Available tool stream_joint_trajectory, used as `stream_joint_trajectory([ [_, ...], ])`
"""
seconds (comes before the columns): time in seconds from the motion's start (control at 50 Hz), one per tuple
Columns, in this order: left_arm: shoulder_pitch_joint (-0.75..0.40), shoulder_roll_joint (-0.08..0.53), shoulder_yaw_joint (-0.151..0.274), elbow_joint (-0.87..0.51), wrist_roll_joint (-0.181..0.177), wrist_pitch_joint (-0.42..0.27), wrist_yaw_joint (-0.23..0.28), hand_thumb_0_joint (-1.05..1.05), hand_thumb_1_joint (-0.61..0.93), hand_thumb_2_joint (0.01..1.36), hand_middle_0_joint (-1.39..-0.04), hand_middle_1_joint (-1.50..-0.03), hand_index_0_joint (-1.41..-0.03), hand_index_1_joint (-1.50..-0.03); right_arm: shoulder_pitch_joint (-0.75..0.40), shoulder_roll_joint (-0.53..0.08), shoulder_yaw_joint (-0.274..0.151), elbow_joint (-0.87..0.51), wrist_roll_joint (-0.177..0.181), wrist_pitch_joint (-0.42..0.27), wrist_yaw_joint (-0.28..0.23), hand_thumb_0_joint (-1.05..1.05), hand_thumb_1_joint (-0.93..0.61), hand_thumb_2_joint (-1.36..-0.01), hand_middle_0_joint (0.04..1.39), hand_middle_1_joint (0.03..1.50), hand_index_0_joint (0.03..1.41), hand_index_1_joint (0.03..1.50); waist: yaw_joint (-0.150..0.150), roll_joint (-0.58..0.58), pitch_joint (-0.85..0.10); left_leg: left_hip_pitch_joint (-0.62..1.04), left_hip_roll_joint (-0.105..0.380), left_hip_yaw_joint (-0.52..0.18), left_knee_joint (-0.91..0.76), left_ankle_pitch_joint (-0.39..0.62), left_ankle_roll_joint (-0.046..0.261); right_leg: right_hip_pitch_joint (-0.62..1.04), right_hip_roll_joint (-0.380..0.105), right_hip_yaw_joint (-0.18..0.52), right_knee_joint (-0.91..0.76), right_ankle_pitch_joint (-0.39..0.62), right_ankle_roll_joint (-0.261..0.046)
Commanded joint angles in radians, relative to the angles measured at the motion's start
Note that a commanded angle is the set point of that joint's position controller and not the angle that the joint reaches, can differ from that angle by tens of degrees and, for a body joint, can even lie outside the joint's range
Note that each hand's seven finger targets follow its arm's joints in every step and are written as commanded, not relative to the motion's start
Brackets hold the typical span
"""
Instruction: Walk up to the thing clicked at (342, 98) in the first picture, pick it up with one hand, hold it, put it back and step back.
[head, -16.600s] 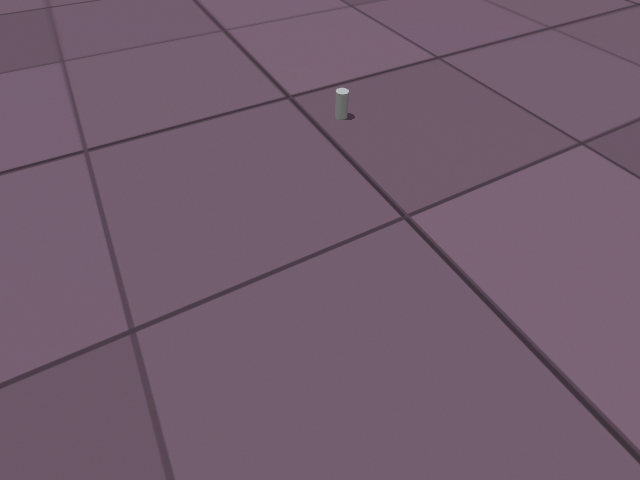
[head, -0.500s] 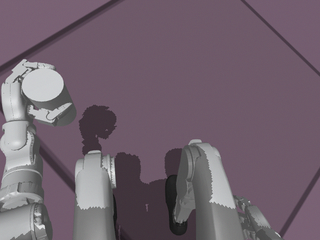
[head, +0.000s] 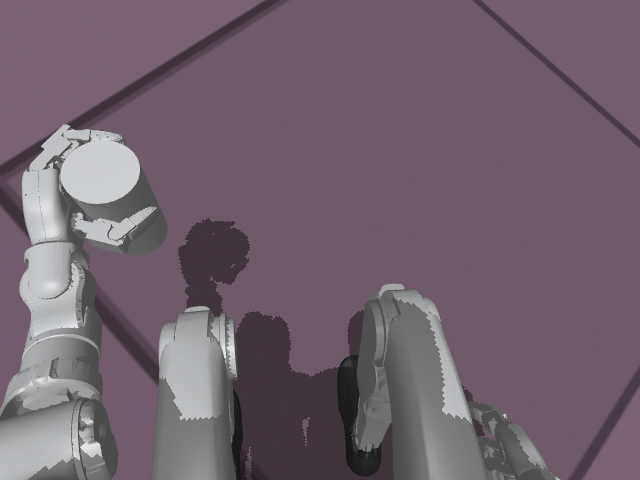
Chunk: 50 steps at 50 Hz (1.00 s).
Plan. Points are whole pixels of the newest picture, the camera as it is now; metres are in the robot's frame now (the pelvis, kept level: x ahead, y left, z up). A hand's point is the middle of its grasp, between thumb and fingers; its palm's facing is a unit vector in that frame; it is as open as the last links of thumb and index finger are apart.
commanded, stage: lift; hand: left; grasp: from the side
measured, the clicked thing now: (123, 205) +0.45 +0.21 -0.08
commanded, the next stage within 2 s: none
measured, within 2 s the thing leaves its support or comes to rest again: neither
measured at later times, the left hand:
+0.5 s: hand (75, 181) +0.43 +0.21 +0.05, palm faces +0.09 -0.99 -0.08, open 10.5 cm
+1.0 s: hand out of the picture +0.40 +0.20 +0.23, palm faces +0.14 -0.99 -0.04, open 10.5 cm
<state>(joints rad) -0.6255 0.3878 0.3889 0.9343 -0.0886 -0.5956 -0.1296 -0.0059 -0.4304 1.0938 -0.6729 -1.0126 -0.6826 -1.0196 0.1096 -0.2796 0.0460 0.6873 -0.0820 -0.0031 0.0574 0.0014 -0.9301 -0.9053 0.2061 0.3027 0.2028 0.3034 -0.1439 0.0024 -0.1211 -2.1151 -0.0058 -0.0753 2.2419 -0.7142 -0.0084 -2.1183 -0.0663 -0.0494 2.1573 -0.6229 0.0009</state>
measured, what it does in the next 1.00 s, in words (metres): rises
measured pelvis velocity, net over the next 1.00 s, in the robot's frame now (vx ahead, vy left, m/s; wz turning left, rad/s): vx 0.04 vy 0.00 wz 0.02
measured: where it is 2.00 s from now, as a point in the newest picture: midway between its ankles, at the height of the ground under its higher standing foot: (293, 453)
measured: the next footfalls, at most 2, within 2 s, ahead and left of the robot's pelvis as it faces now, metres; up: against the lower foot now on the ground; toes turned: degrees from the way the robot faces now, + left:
none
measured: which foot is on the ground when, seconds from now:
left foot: down 0.00-1.00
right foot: down 0.00-1.00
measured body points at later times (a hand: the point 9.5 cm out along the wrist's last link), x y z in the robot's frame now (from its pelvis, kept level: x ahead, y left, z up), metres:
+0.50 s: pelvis +0.01 +0.00 +0.07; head +0.20 +0.03 +0.48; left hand +0.41 +0.26 +0.06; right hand +0.16 -0.26 -0.05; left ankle +0.08 +0.12 -0.35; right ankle +0.11 -0.13 -0.35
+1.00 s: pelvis +0.04 +0.00 +0.22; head +0.17 +0.03 +0.65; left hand +0.39 +0.25 +0.24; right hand +0.20 -0.24 +0.11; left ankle +0.08 +0.12 -0.35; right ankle +0.11 -0.13 -0.35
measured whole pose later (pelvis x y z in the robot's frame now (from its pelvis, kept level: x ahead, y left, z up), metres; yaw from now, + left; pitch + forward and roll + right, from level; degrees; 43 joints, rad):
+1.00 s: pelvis +0.04 +0.00 +0.22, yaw +1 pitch +25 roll -3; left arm -0.18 0.24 0.17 0.38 -0.17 -0.33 -0.03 -0.01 -0.44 1.10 -0.68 -1.01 -0.69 -1.01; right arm 0.16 -0.23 0.02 0.63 0.03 -0.08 -0.04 0.01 -0.91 -0.90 0.21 0.30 0.20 0.30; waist -0.05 0.02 -0.18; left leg -1.31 0.03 -0.05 1.52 -0.64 0.00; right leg -1.32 -0.04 -0.06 1.45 -0.56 0.01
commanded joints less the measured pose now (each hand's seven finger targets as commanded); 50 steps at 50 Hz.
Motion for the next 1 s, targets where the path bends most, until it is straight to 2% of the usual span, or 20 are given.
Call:
stream_joint_trajectory([
  [0.0,-0.387,0.263,0.040,-0.378,-0.049,-0.133,-0.017,0.000,0.077,1.226,-1.302,-1.431,-1.314,-1.434,0.132,-0.205,-0.079,-0.058,0.008,-0.021,-0.019,0.000,-0.956,-0.913,0.200,0.300,0.199,0.300,0.018,0.215,-0.756,0.462,-0.018,0.044,-0.320,0.165,0.026,0.440,0.040,-0.003,-0.217,0.131,-0.040],
  [0.06,-0.358,0.234,0.019,-0.391,-0.069,-0.115,-0.041,0.000,0.128,1.226,-1.300,-1.421,-1.313,-1.423,0.133,-0.212,-0.085,-0.068,0.020,-0.027,-0.023,0.000,-0.952,-0.912,0.199,0.300,0.199,0.300,0.011,0.229,-0.765,0.503,-0.018,0.038,-0.342,0.171,0.025,0.431,0.038,-0.005,-0.228,0.140,-0.043],
  [0.08,-0.295,0.215,0.014,-0.351,-0.073,-0.103,-0.049,0.000,0.109,1.231,-1.297,-1.426,-1.309,-1.429,0.130,-0.214,-0.086,-0.077,0.023,-0.030,-0.024,0.000,-0.954,-0.913,0.199,0.300,0.199,0.300,0.005,0.195,-0.746,0.479,-0.018,0.039,-0.345,0.161,0.029,0.454,0.038,-0.007,-0.241,0.134,-0.039],
  [0.12,-0.321,0.260,0.027,-0.430,-0.083,-0.096,-0.054,0.000,0.095,1.239,-1.296,-1.426,-1.308,-1.430,0.130,-0.210,-0.089,-0.083,0.032,-0.036,-0.030,0.000,-0.947,-0.911,0.200,0.300,0.199,0.300,0.023,0.179,-0.772,0.471,-0.018,0.051,-0.345,0.155,0.037,0.498,0.040,0.010,-0.270,0.132,-0.038],
  [0.18,-0.325,0.257,0.030,-0.551,-0.095,-0.076,-0.050,0.000,0.092,1.233,-1.296,-1.430,-1.311,-1.431,0.146,-0.204,-0.093,-0.097,0.039,-0.039,-0.033,0.000,-0.948,-0.911,0.200,0.300,0.199,0.300,0.041,0.211,-0.829,0.535,-0.017,0.048,-0.376,0.190,0.030,0.540,0.039,0.013,-0.285,0.157,-0.042],
  [0.24,-0.199,0.163,0.009,-0.478,-0.113,-0.040,-0.030,0.000,0.122,1.271,-1.287,-1.441,-1.302,-1.443,0.130,-0.199,-0.093,-0.114,0.054,-0.047,-0.036,0.000,-0.938,-0.909,0.200,0.300,0.199,0.300,0.040,0.169,-0.743,0.525,-0.017,0.035,-0.419,0.176,0.031,0.530,0.040,0.004,-0.313,0.144,-0.043],
  [0.26,-0.245,0.209,0.031,-0.564,-0.113,-0.042,-0.019,0.000,0.145,1.271,-1.293,-1.439,-1.307,-1.441,0.133,-0.196,-0.096,-0.117,0.056,-0.050,-0.039,0.000,-0.935,-0.909,0.200,0.300,0.199,0.300,0.050,0.167,-0.773,0.528,-0.015,0.036,-0.423,0.171,0.032,0.549,0.044,0.008,-0.326,0.143,-0.043],
  [0.34,-0.215,0.210,-0.010,-0.654,-0.092,-0.016,-0.012,0.000,0.103,1.267,-1.289,-1.446,-1.307,-1.446,0.129,-0.187,-0.105,-0.128,0.063,-0.053,-0.049,0.000,-0.935,-0.908,0.200,0.300,0.199,0.300,0.054,0.202,-0.783,0.609,-0.014,0.037,-0.464,0.198,0.032,0.573,0.042,0.024,-0.373,0.161,-0.047],
  [0.38,-0.180,0.175,-0.041,-0.660,-0.087,0.003,-0.008,0.000,0.110,1.262,-1.274,-1.428,-1.290,-1.429,0.126,-0.181,-0.105,-0.135,0.072,-0.056,-0.053,0.000,-0.931,-0.907,0.200,0.300,0.199,0.300,0.049,0.196,-0.733,0.630,-0.011,0.030,-0.503,0.173,0.031,0.570,0.042,0.019,-0.399,0.139,-0.048],
  [0.44,-0.136,0.154,-0.025,-0.679,-0.110,0.029,0.002,0.000,0.117,1.265,-1.266,-1.424,-1.283,-1.424,0.122,-0.176,-0.108,-0.143,0.080,-0.060,-0.059,0.000,-0.928,-0.907,0.200,0.300,0.199,0.300,0.062,0.167,-0.733,0.659,-0.011,0.027,-0.542,0.158,0.033,0.628,0.043,0.022,-0.450,0.133,-0.043],
  [0.46,-0.153,0.141,-0.035,-0.722,-0.119,0.034,0.005,0.000,0.114,1.258,-1.258,-1.419,-1.275,-1.419,0.122,-0.172,-0.108,-0.143,0.084,-0.064,-0.060,0.000,-0.925,-0.906,0.200,0.299,0.199,0.299,0.065,0.165,-0.742,0.685,-0.008,0.021,-0.559,0.163,0.031,0.639,0.045,0.019,-0.459,0.136,-0.043],
  [0.54,-0.027,0.107,-0.046,-0.723,-0.119,0.075,0.021,0.000,0.134,1.271,-1.255,-1.418,-1.272,-1.418,0.112,-0.170,-0.112,-0.163,0.100,-0.068,-0.070,0.000,-0.918,-0.904,0.200,0.299,0.199,0.299,0.079,0.141,-0.714,0.771,-0.005,0.006,-0.632,0.204,0.027,0.687,0.042,0.014,-0.521,0.167,-0.043],
  [0.6,-0.020,0.097,-0.084,-0.840,-0.114,0.091,0.030,0.000,0.145,1.275,-1.254,-1.422,-1.272,-1.421,0.111,-0.154,-0.112,-0.173,0.105,-0.074,-0.078,0.000,-0.916,-0.904,0.200,0.300,0.199,0.300,0.083,0.142,-0.757,0.845,-0.005,0.017,-0.670,0.244,0.028,0.788,0.045,0.021,-0.581,0.201,-0.040],
  [0.62,-0.006,0.105,-0.075,-0.855,-0.113,0.101,0.037,0.000,0.152,1.271,-1.256,-1.415,-1.273,-1.415,0.112,-0.149,-0.114,-0.173,0.107,-0.075,-0.082,0.000,-0.914,-0.903,0.200,0.300,0.199,0.300,0.085,0.130,-0.750,0.853,-0.005,0.025,-0.682,0.251,0.031,0.824,0.046,0.029,-0.611,0.210,-0.036],
  [0.66,0.047,0.059,-0.103,-0.837,-0.121,0.120,0.048,0.000,0.138,1.268,-1.245,-1.413,-1.263,-1.412,0.111,-0.140,-0.107,-0.173,0.112,-0.081,-0.087,0.000,-0.914,-0.903,0.200,0.300,0.199,0.300,0.078,0.102,-0.705,0.874,-0.004,0.022,-0.715,0.264,0.031,0.868,0.048,0.028,-0.651,0.226,-0.033],
  [0.7,0.055,0.067,-0.091,-0.878,-0.122,0.122,0.062,0.000,0.130,1.266,-1.218,-1.395,-1.235,-1.394,0.110,-0.134,-0.109,-0.161,0.113,-0.086,-0.091,0.000,-0.910,-0.902,0.200,0.300,0.199,0.300,0.088,0.111,-0.697,0.921,-0.002,0.021,-0.747,0.280,0.030,0.892,0.053,0.028,-0.683,0.240,-0.033],
  [0.76,0.069,0.051,-0.132,-0.929,-0.112,0.130,0.074,0.000,0.139,1.249,-1.204,-1.380,-1.223,-1.378,0.113,-0.126,-0.102,-0.164,0.113,-0.091,-0.097,0.000,-0.907,-0.902,0.200,0.300,0.199,0.300,0.087,0.131,-0.697,1.030,0.003,0.007,-0.808,0.332,0.023,0.936,0.053,0.022,-0.730,0.281,-0.034],
  [0.8,0.108,0.064,-0.108,-0.910,-0.111,0.140,0.086,0.000,0.140,1.255,-1.194,-1.378,-1.214,-1.375,0.119,-0.123,-0.099,-0.154,0.112,-0.094,-0.101,0.000,-0.900,-0.900,0.200,0.300,0.199,0.300,0.094,0.132,-0.650,1.069,0.006,0.004,-0.848,0.357,0.020,0.966,0.056,0.020,-0.767,0.298,-0.033],
  [0.88,0.141,0.022,-0.128,-0.906,-0.120,0.146,0.103,0.000,0.142,1.275,-1.202,-1.394,-1.221,-1.392,0.121,-0.103,-0.086,-0.152,0.109,-0.100,-0.106,0.000,-0.899,-0.900,0.200,0.300,0.200,0.300,0.092,0.095,-0.615,1.113,0.001,0.014,-0.909,0.389,0.025,1.097,0.062,0.022,-0.853,0.350,-0.027],
  [0.98,0.123,0.024,-0.146,-0.813,-0.103,0.145,0.096,0.000,0.133,1.270,-1.207,-1.385,-1.221,-1.389,0.105,-0.105,-0.089,-0.139,0.108,-0.110,-0.111,0.000,-0.896,-0.900,0.200,0.300,0.200,0.300,0.083,0.082,-0.469,1.158,0.009,0.008,-1.009,0.306,0.021,1.120,0.062,0.020,-0.947,0.287,-0.024],
])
